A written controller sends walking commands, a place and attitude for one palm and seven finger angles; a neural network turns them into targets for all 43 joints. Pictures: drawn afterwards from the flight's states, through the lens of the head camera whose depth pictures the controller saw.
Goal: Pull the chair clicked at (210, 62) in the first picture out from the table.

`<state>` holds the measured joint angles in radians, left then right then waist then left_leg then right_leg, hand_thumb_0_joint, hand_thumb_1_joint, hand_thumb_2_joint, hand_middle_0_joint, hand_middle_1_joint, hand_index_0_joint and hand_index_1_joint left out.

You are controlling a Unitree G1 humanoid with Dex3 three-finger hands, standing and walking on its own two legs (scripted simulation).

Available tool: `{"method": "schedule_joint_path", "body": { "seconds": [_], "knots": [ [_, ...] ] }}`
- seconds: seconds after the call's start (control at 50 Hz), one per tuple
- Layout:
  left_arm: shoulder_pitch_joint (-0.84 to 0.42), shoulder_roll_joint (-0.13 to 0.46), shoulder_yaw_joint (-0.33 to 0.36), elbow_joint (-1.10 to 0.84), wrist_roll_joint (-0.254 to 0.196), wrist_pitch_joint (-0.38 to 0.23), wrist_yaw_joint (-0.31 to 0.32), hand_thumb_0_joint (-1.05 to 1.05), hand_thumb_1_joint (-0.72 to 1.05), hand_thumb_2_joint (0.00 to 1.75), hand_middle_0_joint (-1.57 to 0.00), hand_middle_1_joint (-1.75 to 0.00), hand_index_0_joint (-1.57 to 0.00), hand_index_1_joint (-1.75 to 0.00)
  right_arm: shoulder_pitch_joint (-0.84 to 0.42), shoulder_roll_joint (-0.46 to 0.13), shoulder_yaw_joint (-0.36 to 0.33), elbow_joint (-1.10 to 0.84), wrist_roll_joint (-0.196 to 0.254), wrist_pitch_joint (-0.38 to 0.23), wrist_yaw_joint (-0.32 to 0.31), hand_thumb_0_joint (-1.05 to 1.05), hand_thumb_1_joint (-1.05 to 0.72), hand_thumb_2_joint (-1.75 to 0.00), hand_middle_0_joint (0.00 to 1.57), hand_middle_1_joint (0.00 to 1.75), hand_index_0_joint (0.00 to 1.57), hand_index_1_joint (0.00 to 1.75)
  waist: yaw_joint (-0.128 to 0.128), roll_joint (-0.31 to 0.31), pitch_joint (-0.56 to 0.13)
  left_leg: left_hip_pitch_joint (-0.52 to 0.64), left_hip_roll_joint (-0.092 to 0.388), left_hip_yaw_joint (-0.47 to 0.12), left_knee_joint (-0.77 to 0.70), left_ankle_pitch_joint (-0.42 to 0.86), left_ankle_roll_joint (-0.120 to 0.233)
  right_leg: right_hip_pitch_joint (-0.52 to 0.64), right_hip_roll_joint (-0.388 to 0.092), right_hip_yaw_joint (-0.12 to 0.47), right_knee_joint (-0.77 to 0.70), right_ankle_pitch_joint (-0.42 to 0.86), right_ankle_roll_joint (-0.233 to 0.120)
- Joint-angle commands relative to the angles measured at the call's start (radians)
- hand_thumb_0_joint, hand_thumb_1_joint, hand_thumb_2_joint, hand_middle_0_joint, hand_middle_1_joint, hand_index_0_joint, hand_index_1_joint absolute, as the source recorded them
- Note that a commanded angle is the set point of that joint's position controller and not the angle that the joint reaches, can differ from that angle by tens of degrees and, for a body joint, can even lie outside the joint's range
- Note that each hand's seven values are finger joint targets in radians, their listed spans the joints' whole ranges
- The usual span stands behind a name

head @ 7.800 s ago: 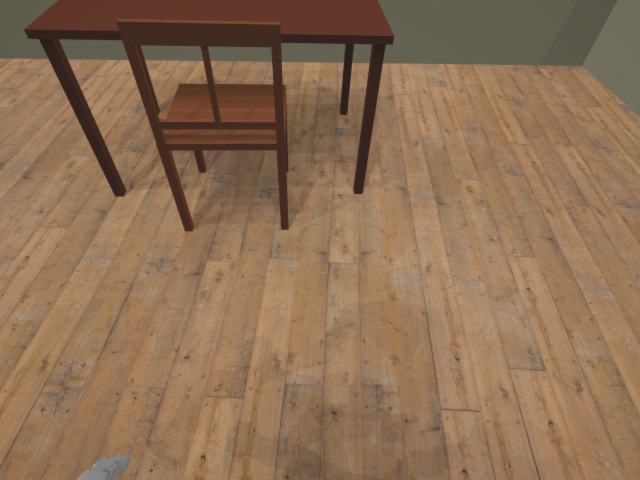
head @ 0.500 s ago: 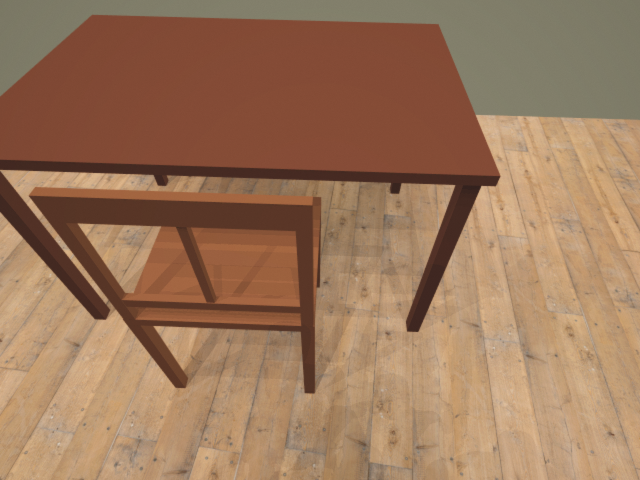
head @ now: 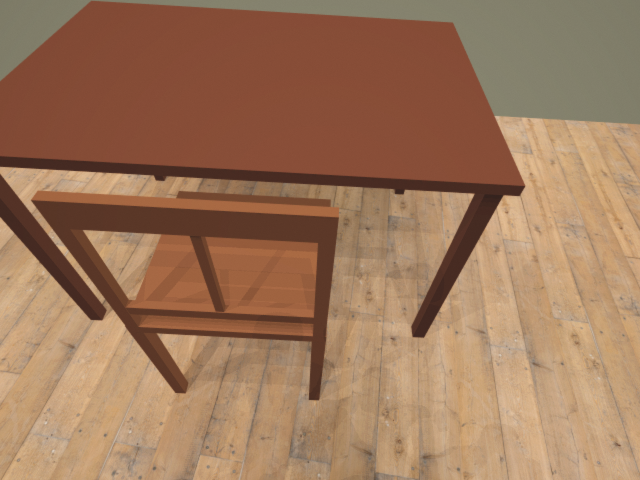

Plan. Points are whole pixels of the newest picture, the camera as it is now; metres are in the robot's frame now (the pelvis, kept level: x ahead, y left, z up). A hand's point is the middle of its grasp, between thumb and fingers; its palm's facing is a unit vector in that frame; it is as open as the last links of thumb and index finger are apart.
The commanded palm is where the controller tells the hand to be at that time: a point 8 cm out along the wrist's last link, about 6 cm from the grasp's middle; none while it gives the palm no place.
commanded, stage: come to a stop and stand still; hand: left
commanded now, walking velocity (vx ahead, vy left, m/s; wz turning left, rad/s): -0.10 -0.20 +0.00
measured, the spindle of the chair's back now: (209, 275) +0.45 +0.23 -0.12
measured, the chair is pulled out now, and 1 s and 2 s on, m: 0.00 0.00 0.00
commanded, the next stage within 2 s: look again from close up in 1.06 s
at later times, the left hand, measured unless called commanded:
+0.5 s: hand out of the picture +0.07 +0.16 -0.17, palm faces +0.07 -0.97 -0.22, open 7.3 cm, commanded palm none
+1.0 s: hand out of the picture -0.04 +0.13 -0.17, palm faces +0.07 -0.99 -0.16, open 7.4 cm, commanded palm none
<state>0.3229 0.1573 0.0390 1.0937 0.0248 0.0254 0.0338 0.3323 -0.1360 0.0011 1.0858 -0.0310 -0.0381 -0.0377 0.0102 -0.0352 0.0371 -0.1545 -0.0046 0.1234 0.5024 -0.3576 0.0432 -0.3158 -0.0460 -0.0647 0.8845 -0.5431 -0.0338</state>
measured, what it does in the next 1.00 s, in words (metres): steps on the spot: right foot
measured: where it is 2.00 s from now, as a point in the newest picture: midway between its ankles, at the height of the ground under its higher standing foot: outside the picture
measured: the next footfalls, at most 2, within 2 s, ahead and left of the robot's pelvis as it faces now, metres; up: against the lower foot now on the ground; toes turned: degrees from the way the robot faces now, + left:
right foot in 0.16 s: +0.08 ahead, -0.11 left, +0.00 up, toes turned -2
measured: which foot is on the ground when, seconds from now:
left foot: down 0.00-1.00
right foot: up 0.00-0.14, down 0.16-1.00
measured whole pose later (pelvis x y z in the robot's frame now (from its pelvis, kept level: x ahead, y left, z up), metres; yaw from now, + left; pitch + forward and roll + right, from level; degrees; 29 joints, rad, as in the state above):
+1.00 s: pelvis -0.01 -0.02 +0.01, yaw +1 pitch -1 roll +1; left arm 0.33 0.12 -0.01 1.13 0.01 -0.01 0.03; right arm 0.37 -0.09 0.01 1.17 -0.02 -0.01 -0.03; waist 0.01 -0.01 0.03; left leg -0.10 0.01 0.09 0.38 -0.27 0.01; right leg -0.25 0.00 -0.08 0.41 -0.15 -0.05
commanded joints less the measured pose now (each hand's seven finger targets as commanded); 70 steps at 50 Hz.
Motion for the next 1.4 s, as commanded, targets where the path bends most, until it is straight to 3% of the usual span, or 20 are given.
{"method": "schedule_joint_path", "body": {
  "seconds": [0.0, 0.1, 0.12, 0.16, 0.18, 0.2, 0.24, 0.3, 0.34, 0.5, 0.64, 1.08, 1.12, 1.14, 1.16, 1.18, 1.2, 1.28, 1.32, 1.38],
  "knots": [
    [-0.042, 0.004, -0.008, -0.079, -0.008, -0.036, -0.004, 0.0, 0.9, 0.9, -0.2, -0.3, -0.2, -0.3, 0.11, -0.114, -0.007, 0.0, 0.0, -0.009, -0.014, 0.0, -0.9, -0.9, 0.2, 0.3, 0.2, 0.3, -0.014, 0.113, 0.017, 0.112, 0.278, -0.227, -0.146, 0.938, 0.157, -0.156, -0.034, 0.028, 0.021, 0.051, 0.01],
    [0.002, 0.037, -0.005, -0.055, -0.015, -0.037, 0.0, 0.0, 0.9, 0.9, -0.2, -0.3, -0.2, -0.3, 0.055, -0.126, -0.02, 0.009, 0.014, -0.006, -0.019, 0.0, -0.9, -0.9, 0.2, 0.3, 0.2, 0.3, 0.014, 0.109, -0.039, 0.107, 0.223, -0.164, -0.073, 0.899, 0.067, 0.06, -0.008, 0.006, -0.375, 0.351, 0.019],
    [0.031, 0.059, 0.0, -0.047, -0.014, -0.043, 0.003, 0.0, 0.9, 0.9, -0.2, -0.3, -0.2, -0.3, 0.059, -0.113, -0.022, 0.009, 0.018, -0.003, -0.018, 0.0, -0.9, -0.9, 0.2, 0.3, 0.2, 0.3, 0.023, 0.069, -0.055, 0.072, 0.191, -0.151, -0.028, 0.799, 0.034, 0.138, -0.02, 0.033, -0.448, 0.506, 0.014],
    [0.047, 0.122, 0.004, -0.035, -0.014, -0.052, 0.009, 0.0, 0.9, 0.9, -0.2, -0.3, -0.2, -0.3, 0.081, -0.075, -0.026, 0.005, 0.029, 0.004, -0.013, 0.0, -0.9, -0.9, 0.2, 0.3, 0.2, 0.3, 0.005, -0.027, -0.1, -0.079, 0.09, -0.108, -0.005, 0.341, -0.025, 0.277, -0.178, 0.189, -0.357, 1.005, -0.064],
    [0.024, 0.132, -0.003, -0.037, -0.018, -0.05, 0.009, 0.0, 0.9, 0.9, -0.2, -0.3, -0.2, -0.3, 0.091, -0.054, -0.026, 0.014, 0.03, 0.012, -0.009, 0.0, -0.9, -0.9, 0.2, 0.3, 0.2, 0.3, -0.007, -0.015, -0.076, -0.088, 0.059, -0.106, -0.049, 0.184, -0.034, 0.257, -0.22, 0.186, -0.361, 1.078, -0.091],
    [0.002, 0.131, -0.001, -0.045, -0.019, -0.05, 0.012, 0.0, 0.9, 0.9, -0.2, -0.3, -0.2, -0.3, 0.093, -0.035, -0.026, 0.024, 0.029, 0.021, -0.009, 0.0, -0.9, -0.9, 0.2, 0.3, 0.2, 0.3, -0.016, -0.109, -0.068, -0.072, 0.063, -0.1, -0.044, 0.159, -0.041, 0.233, -0.2, 0.179, -0.361, 1.068, -0.099],
    [-0.028, 0.117, -0.004, -0.055, -0.016, -0.047, 0.016, 0.0, 0.9, 0.9, -0.2, -0.3, -0.2, -0.3, 0.101, -0.035, -0.025, 0.035, 0.029, 0.025, -0.007, 0.0, -0.9, -0.9, 0.2, 0.3, 0.2, 0.3, -0.017, -0.135, -0.073, -0.031, 0.07, -0.087, -0.064, 0.16, -0.042, 0.191, -0.18, 0.16, -0.385, 0.98, -0.086],
    [-0.056, 0.104, -0.004, -0.071, -0.02, -0.041, 0.018, 0.0, 0.9, 0.9, -0.2, -0.3, -0.2, -0.3, 0.075, -0.046, -0.025, 0.04, 0.021, 0.021, -0.009, 0.0, -0.9, -0.9, 0.2, 0.3, 0.2, 0.3, -0.01, 0.016, -0.042, 0.003, 0.107, -0.117, -0.105, 0.396, -0.034, 0.157, -0.12, 0.134, -0.363, 0.849, -0.045],
    [-0.057, 0.104, 0.0, -0.074, -0.018, -0.039, 0.019, 0.0, 0.9, 0.9, -0.2, -0.3, -0.2, -0.3, 0.06, -0.053, -0.028, 0.033, 0.018, 0.022, -0.011, 0.0, -0.9, -0.9, 0.2, 0.3, 0.2, 0.3, -0.004, 0.069, -0.044, 0.016, 0.121, -0.115, -0.104, 0.464, -0.029, 0.154, -0.107, 0.129, -0.359, 0.797, -0.035],
    [-0.076, 0.102, -0.005, -0.078, -0.012, -0.033, 0.012, 0.0, 0.9, 0.9, -0.2, -0.3, -0.2, -0.3, 0.034, -0.055, -0.026, 0.01, 0.017, 0.033, -0.002, 0.0, -0.9, -0.9, 0.2, 0.3, 0.2, 0.3, -0.011, 0.019, -0.002, -0.013, 0.097, -0.108, -0.136, 0.162, -0.028, 0.101, -0.104, 0.164, -0.488, 0.515, -0.034],
    [-0.055, 0.107, -0.013, -0.056, -0.013, -0.037, 0.002, 0.0, 0.9, 0.9, -0.2, -0.3, -0.2, -0.3, 0.049, -0.063, -0.014, 0.021, 0.015, 0.029, 0.008, 0.0, -0.9, -0.9, 0.2, 0.3, 0.2, 0.3, -0.011, 0.015, 0.046, -0.033, 0.09, -0.113, -0.188, 0.064, -0.019, 0.073, -0.076, 0.167, -0.584, 0.258, -0.018],
    [0.083, 0.031, -0.031, 0.02, -0.017, -0.05, 0.006, 0.0, 0.9, 0.9, -0.2, -0.3, -0.2, -0.3, 0.149, -0.014, 0.005, 0.071, 0.02, 0.013, 0.0, 0.0, -0.9, -0.9, 0.2, 0.3, 0.2, 0.3, -0.002, 0.053, 0.068, -0.087, 0.107, -0.13, -0.245, 0.051, -0.012, 0.117, -0.051, 0.119, -0.555, 0.339, -0.014],
    [0.089, 0.025, -0.032, 0.024, -0.016, -0.054, 0.007, 0.0, 0.9, 0.9, -0.2, -0.3, -0.2, -0.3, 0.152, -0.013, 0.007, 0.072, 0.02, 0.007, -0.001, 0.0, -0.9, -0.9, 0.2, 0.3, 0.2, 0.3, -0.002, 0.05, 0.059, -0.083, 0.107, -0.131, -0.238, 0.084, -0.013, 0.128, -0.054, 0.115, -0.539, 0.385, -0.015],
    [0.15, 0.073, -0.038, 0.057, -0.004, -0.069, 0.043, 0.0, 0.9, 0.9, -0.2, -0.3, -0.2, -0.3, -0.025, -0.085, -0.004, -0.011, 0.024, -0.005, 0.012, 0.0, -0.9, -0.9, 0.2, 0.3, 0.2, 0.3, 0.046, 0.093, 0.103, -0.151, 0.129, -0.059, -0.034, 0.143, -0.044, 0.11, -0.114, 0.129, -0.463, 0.705, -0.001],
    [0.121, 0.104, -0.029, 0.022, -0.011, -0.072, 0.034, 0.0, 0.9, 0.9, -0.2, -0.3, -0.2, -0.3, 0.058, -0.034, -0.008, -0.042, 0.022, 0.014, 0.008, 0.0, -0.9, -0.9, 0.2, 0.3, 0.2, 0.3, -0.018, 0.106, -0.015, -0.116, 0.058, -0.1, -0.029, -0.028, -0.046, 0.11, -0.147, 0.219, -0.524, 0.424, -0.033],
    [0.075, 0.127, -0.022, 0.001, -0.013, -0.072, 0.02, 0.0, 0.9, 0.9, -0.2, -0.3, -0.2, -0.3, 0.079, -0.031, -0.004, -0.025, 0.011, 0.022, 0.012, 0.0, -0.9, -0.9, 0.2, 0.3, 0.2, 0.3, -0.021, 0.114, -0.01, -0.089, 0.054, -0.096, -0.04, -0.018, -0.033, 0.067, -0.132, 0.224, -0.549, 0.199, -0.057],
    [0.054, 0.105, -0.023, -0.009, -0.011, -0.073, 0.017, 0.0, 0.9, 0.9, -0.2, -0.3, -0.2, -0.3, 0.116, -0.031, -0.004, -0.022, 0.009, 0.018, 0.014, 0.0, -0.9, -0.9, 0.2, 0.3, 0.2, 0.3, -0.041, 0.073, -0.051, -0.075, 0.058, -0.104, -0.037, 0.016, -0.025, 0.042, -0.122, 0.212, -0.536, 0.142, -0.06],
    [0.027, 0.054, -0.035, -0.019, -0.013, -0.065, 0.008, 0.0, 0.9, 0.9, -0.2, -0.3, -0.2, -0.3, 0.133, -0.042, -0.003, -0.027, 0.012, 0.008, 0.011, 0.0, -0.9, -0.9, 0.2, 0.3, 0.2, 0.3, -0.036, 0.054, 0.034, -0.136, 0.101, -0.156, -0.133, 0.029, -0.001, 0.028, -0.058, 0.139, -0.482, 0.222, -0.034],
    [0.033, 0.038, -0.038, -0.015, -0.015, -0.067, 0.007, 0.0, 0.9, 0.9, -0.2, -0.3, -0.2, -0.3, 0.118, -0.054, -0.001, -0.032, 0.015, 0.0, 0.01, 0.0, -0.9, -0.9, 0.2, 0.3, 0.2, 0.3, -0.027, 0.016, 0.049, -0.154, 0.106, -0.165, -0.15, 0.078, 0.001, 0.074, -0.052, 0.128, -0.461, 0.319, -0.028],
    [0.032, 0.043, -0.04, -0.01, -0.019, -0.065, 0.006, 0.0, 0.9, 0.9, -0.2, -0.3, -0.2, -0.3, 0.109, -0.069, 0.002, -0.025, 0.016, -0.006, 0.007, 0.0, -0.9, -0.9, 0.2, 0.3, 0.2, 0.3, -0.02, 0.037, 0.071, -0.143, 0.11, -0.167, -0.177, 0.13, 0.001, 0.098, -0.051, 0.117, -0.444, 0.408, -0.025]
  ]
}}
